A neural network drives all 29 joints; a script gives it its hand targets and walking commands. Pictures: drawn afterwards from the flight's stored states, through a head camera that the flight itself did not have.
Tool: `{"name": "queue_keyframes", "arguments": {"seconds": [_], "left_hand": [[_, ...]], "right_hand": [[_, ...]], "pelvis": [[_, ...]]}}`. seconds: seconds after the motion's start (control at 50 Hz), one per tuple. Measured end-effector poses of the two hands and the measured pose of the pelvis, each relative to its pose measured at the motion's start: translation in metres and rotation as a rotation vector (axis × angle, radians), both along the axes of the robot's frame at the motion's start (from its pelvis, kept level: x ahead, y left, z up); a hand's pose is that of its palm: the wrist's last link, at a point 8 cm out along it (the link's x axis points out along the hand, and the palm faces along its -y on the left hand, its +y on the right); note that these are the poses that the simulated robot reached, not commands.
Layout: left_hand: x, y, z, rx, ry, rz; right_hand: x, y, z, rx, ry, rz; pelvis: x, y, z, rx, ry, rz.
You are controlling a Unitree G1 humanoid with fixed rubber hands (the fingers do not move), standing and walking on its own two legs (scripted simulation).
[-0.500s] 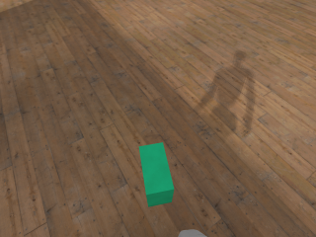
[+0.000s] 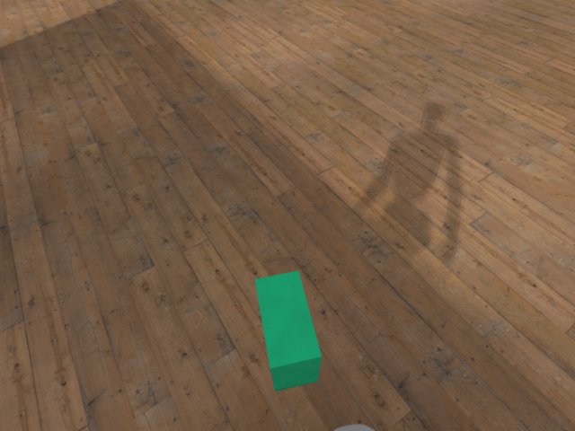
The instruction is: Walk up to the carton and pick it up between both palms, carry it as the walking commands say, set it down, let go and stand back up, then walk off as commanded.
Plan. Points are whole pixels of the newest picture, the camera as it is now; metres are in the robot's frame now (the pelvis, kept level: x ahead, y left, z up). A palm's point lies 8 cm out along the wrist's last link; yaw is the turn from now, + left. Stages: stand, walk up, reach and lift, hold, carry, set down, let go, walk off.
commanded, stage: walk up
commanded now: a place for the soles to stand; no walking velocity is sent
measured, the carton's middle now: (286, 331) +0.48 +0.02 -0.63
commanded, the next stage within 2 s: reach and lift in 0.90 s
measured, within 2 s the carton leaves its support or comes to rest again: neither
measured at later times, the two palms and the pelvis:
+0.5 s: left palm (143, 409) +0.17 +0.24 -0.13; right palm out of the picture +0.03 -0.23 -0.13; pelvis +0.05 +0.01 -0.01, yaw +0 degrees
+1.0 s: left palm out of the picture +0.13 +0.24 -0.12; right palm out of the picture +0.12 -0.24 -0.09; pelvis +0.03 +0.01 +0.01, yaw +5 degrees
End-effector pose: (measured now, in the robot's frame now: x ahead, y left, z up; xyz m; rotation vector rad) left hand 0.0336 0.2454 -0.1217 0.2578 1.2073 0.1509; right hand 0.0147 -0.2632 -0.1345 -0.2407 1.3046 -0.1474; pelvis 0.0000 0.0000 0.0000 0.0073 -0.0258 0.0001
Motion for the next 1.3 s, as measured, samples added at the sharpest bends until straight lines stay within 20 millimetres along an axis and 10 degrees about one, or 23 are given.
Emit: {"name": "queue_keyframes", "arguments": {"seconds": [0.22, 0.46, 0.7, 0.94, 1.12, 1.3], "left_hand": [[0.004, 0.018, -0.010, 0.001, 0.094, 0.003], [0.137, -0.006, -0.006, -0.053, -0.166, -0.085], [0.120, 0.001, -0.012, -0.089, -0.066, -0.027], [0.090, 0.004, -0.005, -0.079, -0.049, 0.043], [0.126, -0.023, 0.013, -0.125, -0.222, 0.037], [0.118, -0.034, 0.015, -0.126, -0.312, 0.102]], "right_hand": [[0.030, 0.013, 0.010, -0.023, -0.041, -0.007], [0.011, 0.027, 0.003, -0.004, 0.081, -0.071], [0.065, 0.032, 0.023, -0.017, -0.050, 0.004], [0.063, 0.026, 0.026, -0.016, -0.058, 0.052], [0.191, 0.038, 0.056, 0.100, -0.374, 0.011], [0.221, 0.079, 0.063, 0.291, -0.502, -0.074]], "pelvis": [[0.022, 0.011, -0.001, -0.003, 0.035, -0.027], [0.050, 0.012, -0.005, -0.034, 0.012, -0.007], [0.053, 0.017, 0.006, -0.030, 0.030, 0.029], [0.040, 0.011, 0.012, -0.027, 0.017, 0.077], [0.022, -0.003, 0.004, -0.021, 0.047, 0.098], [0.034, -0.014, 0.007, -0.020, 0.031, 0.099]]}}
